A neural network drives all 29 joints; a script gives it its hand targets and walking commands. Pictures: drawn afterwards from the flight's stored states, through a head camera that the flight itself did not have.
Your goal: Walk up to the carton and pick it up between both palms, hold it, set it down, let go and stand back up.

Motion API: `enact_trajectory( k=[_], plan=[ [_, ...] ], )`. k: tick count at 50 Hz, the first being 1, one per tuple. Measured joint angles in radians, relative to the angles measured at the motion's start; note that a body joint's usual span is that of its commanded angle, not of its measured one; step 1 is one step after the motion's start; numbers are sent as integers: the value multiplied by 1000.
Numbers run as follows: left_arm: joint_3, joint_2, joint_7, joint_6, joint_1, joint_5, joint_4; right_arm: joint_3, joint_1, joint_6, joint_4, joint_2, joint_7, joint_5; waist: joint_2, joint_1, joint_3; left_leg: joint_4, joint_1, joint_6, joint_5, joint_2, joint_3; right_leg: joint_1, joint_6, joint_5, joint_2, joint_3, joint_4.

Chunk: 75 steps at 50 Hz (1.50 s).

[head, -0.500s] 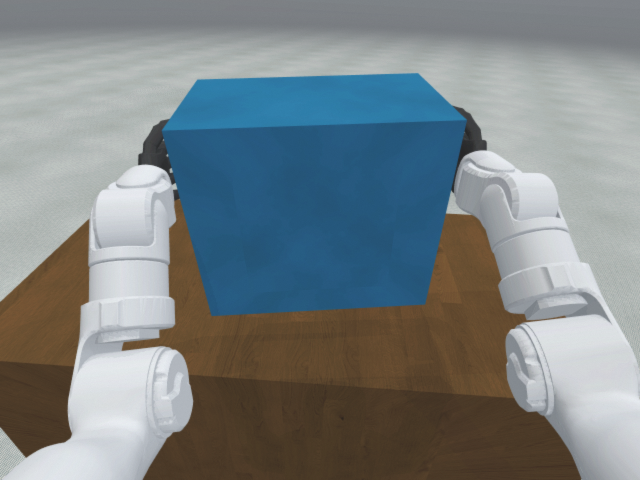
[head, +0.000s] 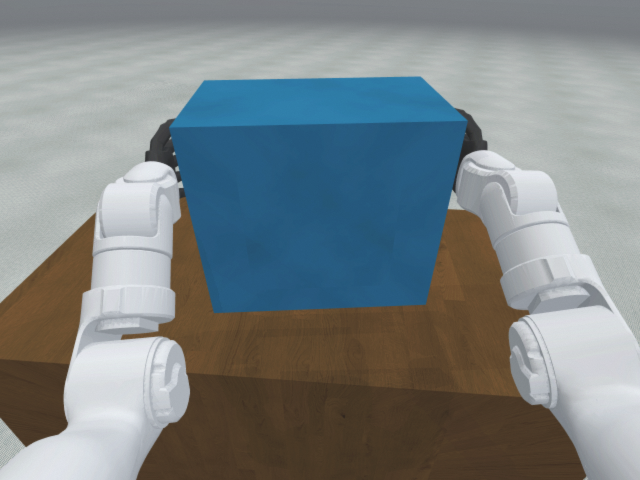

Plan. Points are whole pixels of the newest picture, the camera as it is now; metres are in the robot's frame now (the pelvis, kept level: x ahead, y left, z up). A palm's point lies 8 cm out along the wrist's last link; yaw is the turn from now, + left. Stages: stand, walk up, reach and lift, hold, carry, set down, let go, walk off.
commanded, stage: hold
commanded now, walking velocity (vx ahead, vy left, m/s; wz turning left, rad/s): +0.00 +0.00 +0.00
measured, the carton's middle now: (317, 194) +0.39 +0.00 +0.24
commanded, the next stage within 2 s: none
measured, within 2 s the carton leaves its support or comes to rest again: neither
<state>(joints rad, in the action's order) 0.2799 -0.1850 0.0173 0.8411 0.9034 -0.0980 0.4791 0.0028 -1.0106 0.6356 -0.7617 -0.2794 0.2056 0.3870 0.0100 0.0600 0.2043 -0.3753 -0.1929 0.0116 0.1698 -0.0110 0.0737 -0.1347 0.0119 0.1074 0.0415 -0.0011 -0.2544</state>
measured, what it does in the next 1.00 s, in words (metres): stands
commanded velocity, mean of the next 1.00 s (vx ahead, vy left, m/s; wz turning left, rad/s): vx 0.00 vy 0.00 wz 0.00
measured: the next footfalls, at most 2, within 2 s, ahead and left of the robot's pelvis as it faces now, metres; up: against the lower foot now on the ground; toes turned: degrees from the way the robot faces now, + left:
none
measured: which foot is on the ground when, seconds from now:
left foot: down 0.00-1.00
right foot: down 0.00-1.00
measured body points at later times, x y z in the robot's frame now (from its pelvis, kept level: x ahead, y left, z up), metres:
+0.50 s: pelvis +0.01 +0.00 +0.00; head -0.08 +0.02 +0.44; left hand +0.39 +0.19 +0.27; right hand +0.39 -0.18 +0.28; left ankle +0.02 +0.12 -0.75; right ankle +0.02 -0.11 -0.75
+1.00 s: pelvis +0.00 +0.00 +0.00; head -0.09 +0.01 +0.44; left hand +0.39 +0.18 +0.27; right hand +0.39 -0.18 +0.28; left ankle +0.02 +0.12 -0.75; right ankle +0.02 -0.11 -0.75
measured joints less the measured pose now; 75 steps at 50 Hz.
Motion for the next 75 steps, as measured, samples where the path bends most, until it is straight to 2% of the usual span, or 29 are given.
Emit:
enact_trajectory(
  k=[9, 20, 55, 75],
  plan=[
    [3, -2, -7, 5, -31, 4, -34, 8, 33, 13, 47, 8, 22, 19, -7, 10, -7, -3, 18, 5, 9, -1, 13, 22, 4, 11, 4, -7, -2],
    [0, -1, -12, 18, -42, -1, -66, -7, 44, 26, 77, 14, 27, 18, -10, 13, -10, -8, 21, 3, 13, 2, 16, 29, 2, 13, 3, -5, 0],
    [1, -6, -9, 6, -11, 1, -11, -5, 13, 22, 26, 8, 16, 10, -6, 7, 5, -4, 5, 4, 4, 3, 20, 10, 3, 7, 6, 8, -2],
    [-7, -3, -9, 11, -25, 0, -32, -3, 25, 26, 43, 5, 20, 20, -7, 10, 3, -10, 7, 1, 10, 6, 20, 16, -1, 8, 6, 15, 2]
  ],
)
